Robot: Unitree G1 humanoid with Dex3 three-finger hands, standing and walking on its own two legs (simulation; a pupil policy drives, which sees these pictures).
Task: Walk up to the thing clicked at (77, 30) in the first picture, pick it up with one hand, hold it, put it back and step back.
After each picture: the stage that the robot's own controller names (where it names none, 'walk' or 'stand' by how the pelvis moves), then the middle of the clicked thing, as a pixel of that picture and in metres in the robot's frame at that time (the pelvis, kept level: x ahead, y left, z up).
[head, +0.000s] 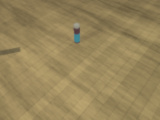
stand; (76, 33) +1.45 +0.07 -0.65
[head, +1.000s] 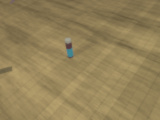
walk; (69, 48) +1.31 +0.26 -0.63
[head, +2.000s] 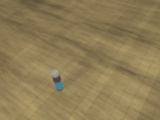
walk; (57, 80) +0.82 +0.31 -0.65
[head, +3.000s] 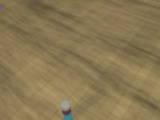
walk; (67, 111) +0.53 +0.17 -0.65
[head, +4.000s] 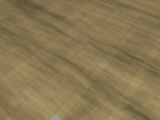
stand; out of the picture +0.42 +0.17 -0.64
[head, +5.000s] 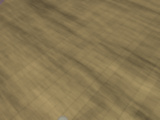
stand; out of the picture +0.40 +0.14 -0.65
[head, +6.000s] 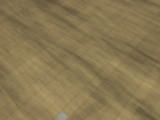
stand; out of the picture +0.40 +0.14 -0.65
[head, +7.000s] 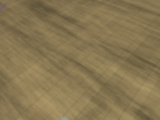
stand; out of the picture +0.42 +0.14 -0.66
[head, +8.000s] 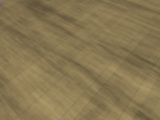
stand; out of the picture +0.40 +0.15 -0.66
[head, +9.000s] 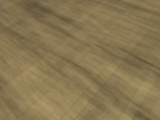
stand; out of the picture +0.39 +0.15 -0.66
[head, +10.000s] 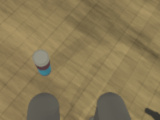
go down; (43, 64) +0.46 +0.17 -0.37
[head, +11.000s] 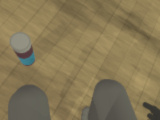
go down; (24, 51) +0.47 +0.21 -0.28
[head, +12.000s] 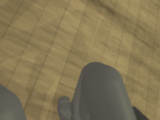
close in; out of the picture +0.46 +0.25 -0.17
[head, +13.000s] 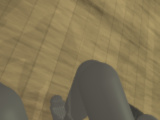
close; out of the picture +0.46 +0.27 -0.17
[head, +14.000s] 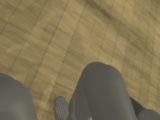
lift; out of the picture +0.38 +0.24 -0.16
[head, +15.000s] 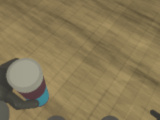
lift; (33, 88) +0.31 +0.16 +0.03
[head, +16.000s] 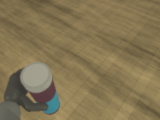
hold; (44, 93) +0.29 +0.13 +0.05
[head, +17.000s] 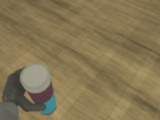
hold; (42, 93) +0.30 +0.14 +0.03
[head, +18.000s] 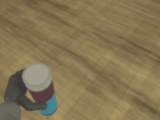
crouch; (43, 93) +0.30 +0.14 +0.02
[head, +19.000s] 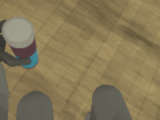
crouch; (24, 48) +0.44 +0.16 -0.06
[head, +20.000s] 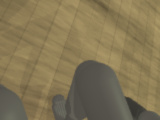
lower; out of the picture +0.42 +0.26 -0.18
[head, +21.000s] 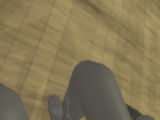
lower; out of the picture +0.43 +0.27 -0.17
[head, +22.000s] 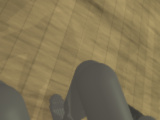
lower; out of the picture +0.43 +0.27 -0.17
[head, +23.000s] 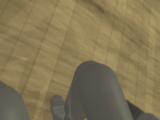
lower; out of the picture +0.42 +0.27 -0.17
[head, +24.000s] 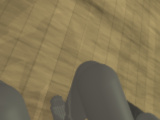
loosen; out of the picture +0.42 +0.27 -0.16
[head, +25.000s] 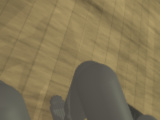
withdraw; out of the picture +0.41 +0.27 -0.16
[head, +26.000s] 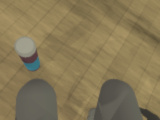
walk; (29, 56) +0.45 +0.23 -0.24
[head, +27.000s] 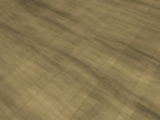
stand; out of the picture +0.37 +0.15 -0.59
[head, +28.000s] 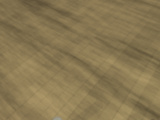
stand; out of the picture +0.39 +0.17 -0.60
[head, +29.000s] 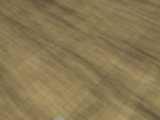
stand; out of the picture +0.38 +0.16 -0.62
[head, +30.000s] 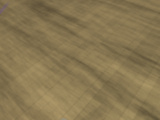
walk; out of the picture +0.40 +0.15 -0.66
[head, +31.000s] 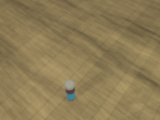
walk; (70, 91) +0.58 +0.11 -0.64
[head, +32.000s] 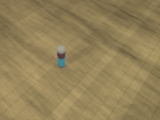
walk; (61, 57) +0.90 +0.14 -0.64
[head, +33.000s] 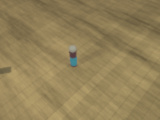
stand; (73, 56) +1.06 +0.14 -0.64
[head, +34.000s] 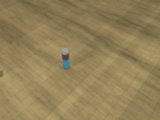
stand; (65, 59) +1.06 +0.17 -0.66
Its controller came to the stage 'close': yes
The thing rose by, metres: 0.68
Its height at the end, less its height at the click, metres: +0.00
